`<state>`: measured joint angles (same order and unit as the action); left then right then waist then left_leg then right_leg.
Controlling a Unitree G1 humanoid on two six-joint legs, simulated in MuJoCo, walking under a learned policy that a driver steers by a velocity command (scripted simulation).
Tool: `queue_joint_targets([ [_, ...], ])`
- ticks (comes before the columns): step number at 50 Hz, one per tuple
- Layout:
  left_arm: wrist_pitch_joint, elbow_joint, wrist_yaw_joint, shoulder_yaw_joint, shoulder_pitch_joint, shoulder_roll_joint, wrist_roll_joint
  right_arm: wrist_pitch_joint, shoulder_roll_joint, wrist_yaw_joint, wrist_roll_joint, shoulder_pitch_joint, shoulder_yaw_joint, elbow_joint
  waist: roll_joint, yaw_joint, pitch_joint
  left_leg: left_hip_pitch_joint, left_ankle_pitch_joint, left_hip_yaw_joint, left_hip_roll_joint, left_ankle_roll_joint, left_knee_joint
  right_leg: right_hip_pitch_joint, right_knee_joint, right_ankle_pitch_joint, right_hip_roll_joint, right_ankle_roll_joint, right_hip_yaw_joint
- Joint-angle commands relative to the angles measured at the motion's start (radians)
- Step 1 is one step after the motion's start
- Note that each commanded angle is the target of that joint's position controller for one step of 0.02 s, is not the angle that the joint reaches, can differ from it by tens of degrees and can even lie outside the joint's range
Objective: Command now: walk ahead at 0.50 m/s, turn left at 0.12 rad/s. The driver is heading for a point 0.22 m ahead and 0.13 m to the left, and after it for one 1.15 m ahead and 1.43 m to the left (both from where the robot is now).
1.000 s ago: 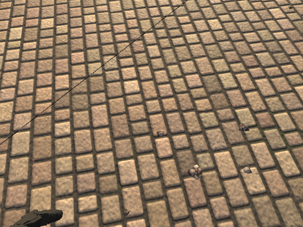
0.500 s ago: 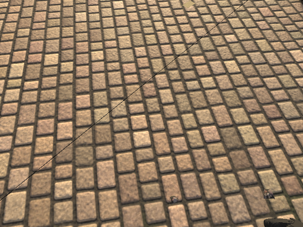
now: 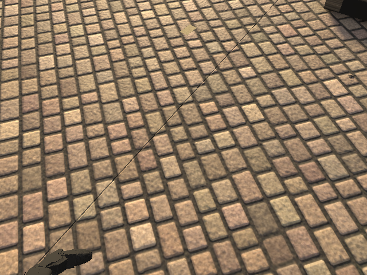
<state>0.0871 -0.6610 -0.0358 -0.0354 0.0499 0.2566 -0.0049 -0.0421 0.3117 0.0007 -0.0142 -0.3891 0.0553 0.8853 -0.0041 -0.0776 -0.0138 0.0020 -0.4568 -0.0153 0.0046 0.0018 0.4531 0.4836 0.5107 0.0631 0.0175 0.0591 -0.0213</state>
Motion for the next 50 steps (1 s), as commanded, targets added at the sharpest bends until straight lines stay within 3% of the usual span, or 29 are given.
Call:
queue_joint_targets([
  [1, -0.001, -0.036, 0.013, -0.094, 0.401, 0.295, 0.014, -0.033, -0.014, -0.001, 0.003, -0.101, -0.023, -0.091, -0.334, 0.146, 0.401, -0.635, -0.128, 0.073, -0.065, 0.03, 0.741, -0.88, -0.139, 0.183, 0.403, 0.252, 0.697],
  [2, -0.001, -0.027, 0.014, -0.071, 0.379, 0.194, 0.003, -0.045, 0.109, -0.006, -0.021, -0.02, 0.005, -0.079, -0.184, 0.19, 0.306, -0.739, -0.111, 0.163, -0.006, 0.036, 0.834, -0.807, -0.19, 0.318, 0.373, 0.211, 0.667],
  [3, 0.001, -0.026, 0.019, -0.058, 0.319, 0.161, 0.001, -0.051, 0.14, -0.009, -0.034, 0.068, 0.018, -0.106, -0.135, 0.182, 0.175, -0.773, -0.01, 0.144, 0.036, 0.044, 0.825, -0.68, -0.211, 0.285, 0.343, 0.17, 0.51],
  [4, 0.004, -0.024, 0.018, -0.05, 0.258, 0.142, 0.007, -0.049, 0.123, -0.005, -0.027, 0.105, 0.017, -0.109, -0.067, 0.149, 0.114, -0.733, 0.075, 0.127, 0.079, 0.037, 0.785, -0.555, -0.242, 0.2, 0.303, 0.148, 0.409],
  [5, 0.008, -0.027, 0.014, -0.042, 0.212, 0.105, 0.01, -0.038, 0.111, -0.001, -0.013, 0.124, 0.023, -0.107, -0.05, 0.125, 0.051, -0.702, 0.133, 0.128, 0.101, 0.033, 0.732, -0.463, -0.281, 0.127, 0.254, 0.124, 0.315],
  [6, 0.017, -0.032, 0.016, -0.042, 0.188, 0.108, 0.018, -0.026, 0.092, -0.003, -0.017, 0.082, 0.023, -0.102, -0.109, 0.088, 0.053, -0.641, 0.178, 0.135, 0.122, 0.022, 0.718, -0.405, -0.311, 0.077, 0.253, 0.127, 0.262],
  [8, 0.033, -0.051, 0.016, -0.045, 0.173, 0.098, 0.017, -0.005, 0.059, -0.002, -0.019, 0.059, 0.022, -0.091, -0.094, 0.069, 0.03, -0.613, 0.21, 0.132, 0.128, 0.005, 0.698, -0.348, -0.355, -0.016, 0.239, 0.136, 0.172],
  [10, 0.038, -0.071, 0.022, -0.052, 0.173, 0.113, 0.021, 0.008, 0.047, 0.002, -0.016, 0.097, 0.023, -0.104, -0.061, 0.067, -0.001, -0.666, 0.273, 0.142, 0.128, -0.006, 0.653, -0.342, -0.376, -0.093, 0.236, 0.135, 0.096],
  [16, 0.025, -0.114, 0.044, -0.062, 0.206, 0.15, 0.017, -0.001, 0.011, -0.025, -0.006, 0.254, 0.012, -0.159, -0.038, 0.116, -0.048, -0.677, 0.532, 0.069, 0.108, -0.003, 0.332, -0.395, -0.401, -0.16, 0.206, 0.099, -0.091],
  [21, -0.01, -0.162, 0.051, -0.075, 0.282, 0.18, -0.003, -0.002, 0.0, -0.055, -0.007, 0.388, 0.004, -0.238, -0.028, 0.159, -0.089, -0.732, 0.46, -0.002, 0.087, 0.04, 0.195, -0.574, -0.336, -0.278, 0.264, 0.088, -0.146],
  [24, -0.034, -0.159, 0.061, -0.086, 0.255, 0.218, -0.013, 0.004, 0.037, -0.066, -0.008, 0.345, 0.024, -0.26, -0.076, 0.102, -0.026, -0.601, 0.314, -0.082, 0.01, 0.093, 0.183, -0.629, -0.175, -0.7, 0.271, 0.057, -0.186],
  [25, -0.042, -0.155, 0.066, -0.089, 0.243, 0.231, -0.015, 0.008, 0.064, -0.065, -0.01, 0.27, 0.04, -0.248, -0.093, 0.055, 0.021, -0.5, 0.267, -0.105, -0.029, 0.117, 0.186, -0.624, -0.058, -0.834, 0.265, 0.045, -0.196],
  [26, -0.049, -0.151, 0.069, -0.089, 0.221, 0.237, -0.019, 0.009, 0.108, -0.058, -0.012, 0.134, 0.066, -0.218, -0.083, -0.025, 0.091, -0.308, 0.296, -0.109, -0.067, 0.151, 0.132, -0.562, 0.126, -0.842, 0.238, 0.021, -0.214],
  [27, -0.043, -0.139, 0.073, -0.08, 0.216, 0.22, -0.012, 0.018, 0.18, -0.038, -0.011, -0.033, 0.101, -0.177, -0.019, -0.105, 0.177, -0.007, 0.333, 0.009, -0.028, 0.199, 0.078, -0.354, 0.401, -0.606, 0.196, -0.022, -0.215],
  [28, -0.017, -0.087, 0.054, -0.03, 0.317, 0.059, 0.03, 0.015, 0.291, -0.025, -0.018, -0.029, 0.119, -0.173, 0.261, 0.013, 0.246, 0.358, 0.246, 0.543, 0.241, 0.381, 0.036, 0.131, 0.772, 0.389, -0.003, -0.089, -0.161],
  [29, 0.029, -0.07, 0.037, -0.028, 0.244, 0.105, -0.003, -0.001, 0.233, -0.028, -0.008, -0.053, 0.097, -0.207, 0.175, -0.037, 0.4, 0.446, 0.101, 0.871, 0.336, 0.461, -0.132, 0.272, 0.922, 0.544, -0.067, -0.082, 0.092],
  [30, 0.054, -0.039, 0.027, -0.043, 0.134, 0.163, -0.043, -0.013, 0.169, -0.03, 0.001, -0.02, 0.079, -0.203, 0.115, -0.061, 0.265, 0.365, 0.153, 0.725, 0.307, 0.395, -0.163, 0.356, 0.903, 0.452, -0.005, -0.054, 0.128],
  [31, 0.067, -0.031, 0.029, -0.038, 0.113, 0.155, -0.038, -0.021, 0.137, -0.029, -0.004, 0.041, 0.07, -0.208, 0.04, -0.017, 0.17, 0.218, 0.232, 0.598, 0.264, 0.353, -0.161, 0.33, 0.807, 0.361, 0.04, -0.038, 0.123],
  [32, 0.067, -0.043, 0.036, -0.043, 0.11, 0.156, -0.01, -0.023, 0.105, -0.029, -0.005, 0.111, 0.06, -0.22, -0.003, 0.028, 0.102, 0.07, 0.348, 0.502, 0.224, 0.324, -0.17, 0.267, 0.713, 0.317, 0.07, -0.044, 0.115],
  [33, 0.057, -0.049, 0.038, -0.052, 0.128, 0.169, 0.006, -0.025, 0.08, -0.024, 0.006, 0.152, 0.05, -0.238, 0.012, 0.064, 0.079, -0.03, 0.445, 0.441, 0.196, 0.315, -0.189, 0.191, 0.662, 0.285, 0.091, -0.052, 0.12],
  [34, 0.044, -0.048, 0.037, -0.055, 0.143, 0.167, 0.011, -0.025, 0.082, -0.022, 0.011, 0.166, 0.049, -0.247, 0.022, 0.085, 0.069, -0.089, 0.492, 0.421, 0.183, 0.314, -0.209, 0.147, 0.628, 0.269, 0.094, -0.064, 0.118],
  [36, 0.023, -0.043, 0.038, -0.05, 0.146, 0.138, 0.019, -0.028, 0.103, -0.012, 0.003, 0.158, 0.054, -0.245, 0.018, 0.098, 0.049, -0.173, 0.576, 0.361, 0.164, 0.315, -0.229, 0.123, 0.534, 0.238, 0.092, -0.097, 0.093],
  [38, 0.013, -0.018, 0.041, -0.04, 0.076, 0.111, 0.023, -0.027, 0.134, 0.002, 0.001, 0.129, 0.063, -0.236, 0.026, 0.08, 0.02, -0.228, 0.594, 0.305, 0.131, 0.295, -0.239, 0.126, 0.399, 0.127, 0.074, -0.124, 0.074],
  [42, 0.019, 0.019, 0.029, -0.025, -0.068, 0.082, 0.013, -0.013, 0.14, 0.015, -0.007, 0.072, 0.065, -0.216, 0.073, 0.018, 0.009, -0.279, 0.462, 0.259, 0.065, 0.222, -0.212, 0.025, 0.107, -0.14, 0.006, -0.131, 0.06],
  [44, 0.024, 0.037, 0.022, -0.028, -0.113, 0.095, 0.001, -0.008, 0.141, 0.015, -0.011, 0.036, 0.066, -0.202, 0.085, 0.0, 0.007, -0.252, 0.405, 0.304, 0.084, 0.212, -0.189, 0.002, 0.048, -0.163, -0.011, -0.125, 0.074],
  [47, 0.038, 0.046, 0.011, -0.042, -0.12, 0.132, -0.003, 0.001, 0.128, 0.021, -0.014, 0.017, 0.064, -0.194, 0.104, 0.01, 0.012, -0.148, 0.366, 0.4, 0.12, 0.197, -0.1, -0.005, -0.022, -0.079, -0.018, -0.097, 0.107],
  [49, 0.049, 0.031, 0.011, -0.056, -0.048, 0.154, -0.004, 0.007, 0.126, 0.023, -0.011, 0.039, 0.065, -0.2, 0.137, 0.055, 0.026, -0.127, 0.412, 0.439, 0.124, 0.178, -0.03, -0.094, -0.054, -0.006, -0.022, -0.063, 0.095],
  [50, 0.054, 0.008, 0.017, -0.07, 0.045, 0.176, 0.002, 0.007, 0.101, 0.021, -0.008, 0.053, 0.056, -0.209, 0.133, 0.105, 0.077, -0.149, 0.469, 0.416, 0.082, 0.15, 0.062, -0.237, -0.087, -0.016, -0.013, -0.033, 0.086],
])
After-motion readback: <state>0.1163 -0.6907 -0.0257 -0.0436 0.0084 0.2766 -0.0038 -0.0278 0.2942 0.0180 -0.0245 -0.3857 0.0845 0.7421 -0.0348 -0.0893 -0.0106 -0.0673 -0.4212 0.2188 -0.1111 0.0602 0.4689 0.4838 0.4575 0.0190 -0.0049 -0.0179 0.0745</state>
